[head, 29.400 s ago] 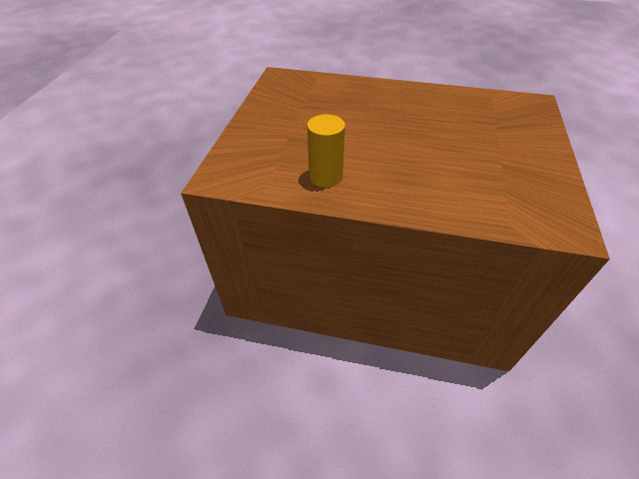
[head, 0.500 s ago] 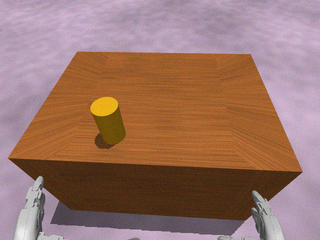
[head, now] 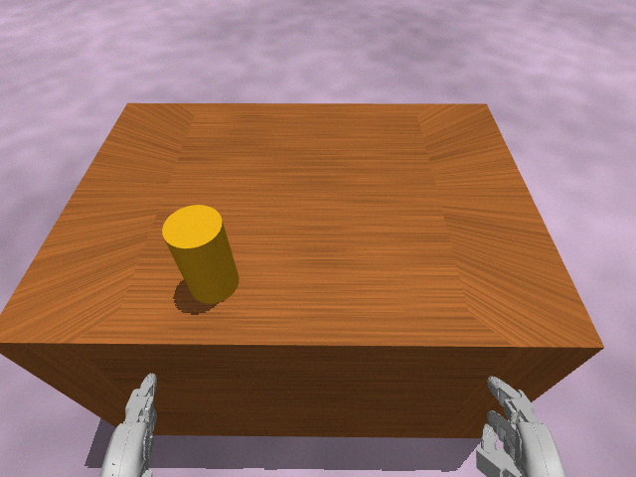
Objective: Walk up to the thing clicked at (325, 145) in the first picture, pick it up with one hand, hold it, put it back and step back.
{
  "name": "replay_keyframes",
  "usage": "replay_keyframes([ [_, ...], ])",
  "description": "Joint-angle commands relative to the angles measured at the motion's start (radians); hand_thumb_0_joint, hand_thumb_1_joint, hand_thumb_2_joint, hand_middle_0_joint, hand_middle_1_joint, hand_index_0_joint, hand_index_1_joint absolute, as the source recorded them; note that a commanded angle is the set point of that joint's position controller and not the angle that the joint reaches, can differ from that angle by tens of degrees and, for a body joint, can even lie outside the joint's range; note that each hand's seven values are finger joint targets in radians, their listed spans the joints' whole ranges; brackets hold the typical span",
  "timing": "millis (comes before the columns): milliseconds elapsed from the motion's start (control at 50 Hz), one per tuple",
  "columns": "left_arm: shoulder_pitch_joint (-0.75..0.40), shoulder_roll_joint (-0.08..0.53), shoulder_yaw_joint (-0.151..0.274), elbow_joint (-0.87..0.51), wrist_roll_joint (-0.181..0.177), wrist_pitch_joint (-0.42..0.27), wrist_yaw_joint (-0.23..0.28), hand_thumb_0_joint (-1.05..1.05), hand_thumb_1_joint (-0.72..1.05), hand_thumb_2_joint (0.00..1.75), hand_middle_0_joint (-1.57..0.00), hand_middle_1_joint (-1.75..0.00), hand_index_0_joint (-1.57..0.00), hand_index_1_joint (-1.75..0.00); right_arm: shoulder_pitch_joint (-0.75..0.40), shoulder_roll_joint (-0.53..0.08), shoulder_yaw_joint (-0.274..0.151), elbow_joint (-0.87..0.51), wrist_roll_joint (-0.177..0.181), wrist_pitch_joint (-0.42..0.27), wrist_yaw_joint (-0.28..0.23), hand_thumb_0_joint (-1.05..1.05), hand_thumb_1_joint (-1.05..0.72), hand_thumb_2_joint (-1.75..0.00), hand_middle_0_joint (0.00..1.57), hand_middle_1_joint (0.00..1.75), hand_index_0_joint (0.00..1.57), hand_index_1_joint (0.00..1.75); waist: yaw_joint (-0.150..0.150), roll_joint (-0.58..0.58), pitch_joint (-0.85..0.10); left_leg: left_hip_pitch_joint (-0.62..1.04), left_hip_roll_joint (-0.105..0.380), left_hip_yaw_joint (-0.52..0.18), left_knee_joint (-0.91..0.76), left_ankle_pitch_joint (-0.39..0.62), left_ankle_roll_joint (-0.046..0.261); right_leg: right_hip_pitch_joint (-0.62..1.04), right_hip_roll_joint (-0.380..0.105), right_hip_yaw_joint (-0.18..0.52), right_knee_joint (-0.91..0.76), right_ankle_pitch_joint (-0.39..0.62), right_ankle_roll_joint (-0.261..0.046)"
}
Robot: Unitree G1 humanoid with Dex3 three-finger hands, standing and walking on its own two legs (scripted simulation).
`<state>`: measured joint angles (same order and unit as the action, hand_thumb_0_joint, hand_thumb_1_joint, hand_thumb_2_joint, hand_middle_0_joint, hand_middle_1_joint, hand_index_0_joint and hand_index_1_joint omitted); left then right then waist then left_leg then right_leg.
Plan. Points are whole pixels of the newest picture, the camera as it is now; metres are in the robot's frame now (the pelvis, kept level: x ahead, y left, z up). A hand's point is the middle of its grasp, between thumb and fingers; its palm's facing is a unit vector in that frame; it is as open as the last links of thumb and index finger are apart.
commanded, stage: home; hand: left
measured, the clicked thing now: (204, 256) +0.47 +0.21 -0.04
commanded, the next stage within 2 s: none
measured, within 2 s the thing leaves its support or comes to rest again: neither
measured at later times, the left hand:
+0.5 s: hand out of the picture +0.15 +0.17 -0.04, palm faces +0.11 -0.97 -0.23, open 17.6 cm
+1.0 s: hand (187, 476) +0.15 +0.17 -0.04, palm faces +0.12 -0.96 -0.23, open 17.4 cm
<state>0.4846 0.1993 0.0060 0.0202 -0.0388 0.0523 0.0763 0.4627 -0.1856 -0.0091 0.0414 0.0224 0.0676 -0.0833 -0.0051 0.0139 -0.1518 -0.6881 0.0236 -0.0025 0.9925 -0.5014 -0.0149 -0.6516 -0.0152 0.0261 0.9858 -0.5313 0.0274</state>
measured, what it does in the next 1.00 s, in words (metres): stands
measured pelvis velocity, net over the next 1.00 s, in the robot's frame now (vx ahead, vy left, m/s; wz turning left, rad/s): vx -0.02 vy -0.01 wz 0.01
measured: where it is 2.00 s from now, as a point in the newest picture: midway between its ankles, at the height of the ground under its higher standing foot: outside the picture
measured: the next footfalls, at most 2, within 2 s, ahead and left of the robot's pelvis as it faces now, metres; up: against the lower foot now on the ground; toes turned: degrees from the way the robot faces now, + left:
none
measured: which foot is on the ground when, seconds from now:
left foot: down 0.00-1.00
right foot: down 0.00-1.00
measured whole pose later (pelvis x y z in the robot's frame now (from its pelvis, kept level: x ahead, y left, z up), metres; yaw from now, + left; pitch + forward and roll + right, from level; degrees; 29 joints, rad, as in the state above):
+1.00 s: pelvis -0.02 -0.01 +0.00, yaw +0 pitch +11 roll +0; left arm 0.49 0.20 0.00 0.02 -0.03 0.04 0.09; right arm 0.49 -0.20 -0.01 -0.01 0.03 0.11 -0.09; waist 0.00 0.00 -0.14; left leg -0.71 0.02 -0.01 1.00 -0.48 -0.03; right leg -0.68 -0.02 0.02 1.02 -0.52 0.02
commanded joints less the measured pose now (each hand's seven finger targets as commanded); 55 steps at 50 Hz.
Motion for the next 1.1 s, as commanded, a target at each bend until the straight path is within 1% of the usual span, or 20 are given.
replay_keyframes([
  [0,-0.005,0.086,0.044,-0.168,0.01,-0.044,0.003,0.0,-0.58,0.04,-0.05,-0.05,-0.05,-0.05,0.032,-0.112,-0.061,-0.2,0.003,-0.043,-0.003,0.0,-0.9,-0.9,0.2,0.3,0.2,0.3,-0.004,-0.057,-0.095,0.13,-0.009,0.023,-0.134,0.385,0.016,0.053,0.027,-0.068,-0.119,0.397,-0.023],
  [20,-0.017,0.101,0.06,-0.178,0.01,-0.046,0.002,0.0,-0.56,0.05,-0.05,-0.05,-0.05,-0.05,0.024,-0.117,-0.071,-0.213,0.007,-0.04,-0.004,0.0,-0.9,-0.9,0.2,0.3,0.2,0.3,-0.006,-0.047,-0.09,0.123,-0.013,0.03,-0.13,0.376,0.018,0.049,0.023,-0.061,-0.125,0.399,-0.022],
  [80,-0.038,0.096,0.046,-0.199,0.013,-0.044,-0.003,0.0,-0.59,0.04,-0.04,-0.05,-0.05,-0.05,0.035,-0.117,-0.068,-0.219,0.005,-0.034,-0.005,0.0,-0.9,-0.9,0.2,0.3,0.2,0.3,-0.005,-0.036,-0.141,0.157,-0.01,0.029,-0.115,0.442,0.017,0.058,0.02,-0.057,-0.106,0.453,-0.02],
  [140,-0.024,0.106,0.06,-0.207,0.01,-0.038,-0.002,0.0,-0.57,0.05,-0.05,-0.05,-0.05,-0.05,0.043,-0.105,-0.056,-0.204,0.002,-0.034,-0.002,0.0,-0.9,-0.9,0.2,0.3,0.2,0.3,0.012,0.008,-0.161,0.157,-0.013,0.028,-0.099,0.483,0.013,0.078,0.012,-0.055,-0.098,0.489,-0.021],
  [220,0.015,0.098,0.051,-0.199,0.012,-0.03,-0.004,0.0,-0.59,0.04,-0.04,-0.05,-0.05,-0.05,0.028,-0.104,-0.051,-0.213,0.0,-0.028,0.003,0.0,-0.9,-0.9,0.2,0.3,0.2,0.3,0.018,0.026,-0.142,0.152,-0.014,0.029,-0.108,0.466,0.01,0.066,0.013,-0.058,-0.099,0.461,-0.025],
  [280,0.02,0.094,0.057,-0.188,0.01,-0.025,-0.002,0.0,-0.58,0.04,-0.05,-0.05,-0.05,-0.05,0.008,-0.107,-0.053,-0.215,0.002,-0.024,0.002,0.0,-0.9,-0.9,0.2,0.3,0.2,0.3,0.016,-0.003,-0.069,0.103,-0.017,0.031,-0.137,0.306,0.013,0.032,0.015,-0.059,-0.133,0.324,-0.025],
  [340,0.012,0.096,0.059,-0.192,0.009,-0.029,-0.003,0.0,-0.57,0.04,-0.05,-0.05,-0.05,-0.05,-0.008,-0.107,-0.052,-0.23,0.004,-0.022,0.001,0.0,-0.9,-0.9,0.2,0.3,0.2,0.3,0.012,-0.03,-0.039,0.067,-0.018,0.03,-0.151,0.206,0.018,0.017,0.013,-0.057,-0.152,0.23,-0.026],
  [360,0.013,0.103,0.064,-0.194,0.009,-0.03,-0.001,0.0,-0.57,0.05,-0.05,-0.05,-0.05,-0.05,-0.003,-0.117,-0.067,-0.227,0.003,-0.022,0.0,0.0,-0.9,-0.9,0.2,0.3,0.2,0.3,0.013,-0.026,-0.047,0.067,-0.018,0.028,-0.154,0.206,0.017,0.018,0.016,-0.06,-0.148,0.227,-0.028],
  [460,-0.03,0.097,0.046,-0.203,0.01,-0.039,0.005,0.0,-0.58,0.04,-0.05,-0.05,-0.05,-0.05,-0.003,-0.119,-0.061,-0.236,0.004,-0.027,-0.007,0.0,-0.9,-0.9,0.2,0.3,0.2,0.3,-0.001,-0.023,-0.034,0.065,-0.019,0.033,-0.161,0.148,0.02,-0.007,0.016,-0.054,-0.153,0.175,-0.028],
  [480,-0.035,0.102,0.051,-0.221,0.011,-0.042,0.007,0.0,-0.56,0.05,-0.05,-0.05,-0.05,-0.05,0.007,-0.109,-0.051,-0.246,0.004,-0.027,-0.008,0.0,-0.9,-0.9,0.2,0.3,0.2,0.3,0.002,-0.02,-0.069,0.074,-0.019,0.032,-0.155,0.164,0.02,0.009,0.015,-0.052,-0.147,0.189,-0.029],
  [540,-0.03,0.101,0.049,-0.207,0.011,-0.046,0.011,0.0,-0.54,0.06,-0.05,-0.05,-0.05,-0.05,0.007,-0.111,-0.049,-0.256,0.004,-0.031,-0.014,0.0,-0.9,-0.9,0.2,0.3,0.2,0.3,-0.003,-0.047,-0.062,0.077,-0.022,0.037,-0.151,0.15,0.023,0.002,0.015,-0.05,-0.157,0.178,-0.024],
  [560,-0.032,0.109,0.055,-0.218,0.012,-0.048,0.013,0.0,-0.54,0.06,-0.05,-0.05,-0.05,-0.05,0.021,-0.11,-0.05,-0.252,0.003,-0.029,-0.016,0.0,-0.9,-0.9,0.2,0.3,0.2,0.3,-0.002,-0.03,-0.091,0.083,-0.025,0.042,-0.139,0.166,0.023,0.01,0.011,-0.044,-0.16,0.199,-0.023],
  [720,-0.011,0.102,0.051,-0.188,0.009,-0.052,0.017,0.0,-0.54,0.06,-0.05,-0.06,-0.05,-0.05,-0.005,-0.105,-0.043,-0.237,0.005,-0.029,-0.019,0.0,-0.9,-0.9,0.2,0.3,0.2,0.3,0.012,-0.033,-0.044,0.06,-0.025,0.045,-0.145,0.143,0.024,0.001,0.009,-0.04,-0.17,0.172,-0.024],
  [740,-0.012,0.11,0.06,-0.186,0.01,-0.053,0.02,0.0,-0.56,0.05,-0.05,-0.05,-0.05,-0.05,0.006,-0.121,-0.06,-0.237,0.005,-0.028,-0.02,0.0,-0.9,-0.9,0.2,0.3,0.2,0.3,0.005,-0.028,-0.034,0.052,-0.026,0.046,-0.148,0.129,0.024,-0.007,0.009,-0.04,-0.17,0.159,-0.025],
  [760,-0.005,0.104,0.054,-0.186,0.011,-0.053,0.021,0.0,-0.54,0.06,-0.05,-0.05,-0.05,-0.05,-0.003,-0.108,-0.04,-0.241,0.004,-0.026,-0.019,0.0,-0.9,-0.9,0.2,0.3,0.2,0.3,0.014,-0.028,-0.04,0.052,-0.025,0.043,-0.151,0.131,0.023,-0.003,0.011,-0.043,-0.167,0.157,-0.026],
  [820,-0.015,0.105,0.053,-0.19,0.01,-0.062,0.022,0.0,-0.54,0.06,-0.05,-0.05,-0.05,-0.05,-0.006,-0.107,-0.046,-0.249,0.007,-0.026,-0.019,0.0,-0.9,-0.9,0.2,0.3,0.2,0.3,0.01,-0.024,-0.046,0.064,-0.024,0.045,-0.151,0.15,0.023,0.003,0.012,-0.043,-0.166,0.178,-0.025],
  [880,-0.018,0.098,0.044,-0.197,0.012,-0.065,0.021,0.0,-0.55,0.06,-0.05,-0.05,-0.05,-0.05,0.02,-0.107,-0.048,-0.238,0.005,-0.022,-0.018,0.0,-0.9,-0.9,0.2,0.3,0.2,0.3,0.001,-0.027,-0.082,0.088,-0.022,0.041,-0.137,0.218,0.022,0.029,0.014,-0.045,-0.146,0.249,-0.023],
  [900,-0.008,0.109,0.057,-0.182,0.012,-0.065,0.024,0.0,-0.55,0.05,-0.05,-0.05,-0.05,-0.05,0.008,-0.103,-0.043,-0.238,0.006,-0.02,-0.018,0.0,-0.9,-0.9,0.2,0.3,0.2,0.3,0.012,-0.02,-0.075,0.081,-0.024,0.042,-0.137,0.225,0.021,0.03,0.012,-0.044,-0.145,0.254,-0.024],
  [1000,-0.018,0.099,0.045,-0.175,0.015,-0.068,0.025,0.0,-0.56,0.05,-0.05,-0.05,-0.05,-0.05,0.003,-0.111,-0.049,-0.242,0.004,-0.013,-0.019,0.0,-0.9,-0.9,0.2,0.3,0.2,0.3,0.007,-0.029,-0.066,0.084,-0.021,0.041,-0.148,0.199,0.019,0.01,0.016,-0.047,-0.151,0.224,-0.025],
  [1080,-0.009,0.101,0.049,-0.181,0.016,-0.069,0.024,0.0,-0.56,0.05,-0.05,-0.05,-0.05,-0.05,0.028,-0.11,-0.053,-0.246,0.005,-0.01,-0.02,0.0,-0.9,-0.9,0.2,0.3,0.2,0.3,0.001,-0.043,-0.097,0.1,-0.023,0.045,-0.132,0.251,0.022,0.035,0.014,-0.043,-0.145,0.289,-0.021],
])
